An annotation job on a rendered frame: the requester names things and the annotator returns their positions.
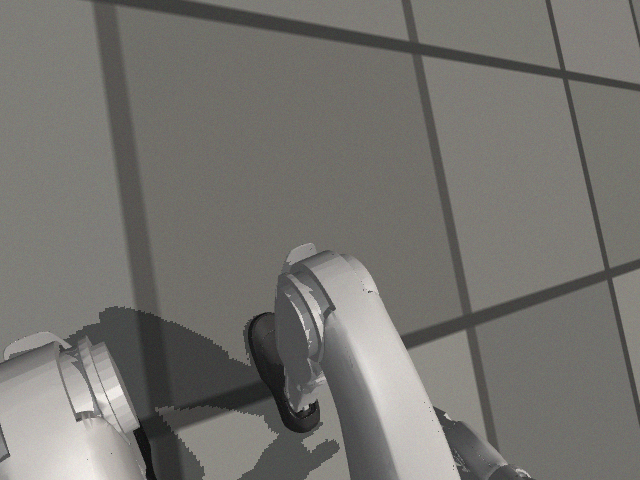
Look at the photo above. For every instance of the right robot arm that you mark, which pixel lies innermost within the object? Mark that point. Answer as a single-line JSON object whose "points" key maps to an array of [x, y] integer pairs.
{"points": [[510, 472]]}

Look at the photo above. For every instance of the right robot hand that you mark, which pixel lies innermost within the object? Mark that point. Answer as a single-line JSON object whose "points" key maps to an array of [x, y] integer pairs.
{"points": [[469, 449]]}

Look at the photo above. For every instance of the left robot foot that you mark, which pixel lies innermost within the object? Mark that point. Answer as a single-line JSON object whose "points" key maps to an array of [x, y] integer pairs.
{"points": [[145, 449]]}

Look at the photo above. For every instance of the right robot foot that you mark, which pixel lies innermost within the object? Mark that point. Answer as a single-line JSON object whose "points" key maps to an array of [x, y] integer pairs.
{"points": [[261, 338]]}

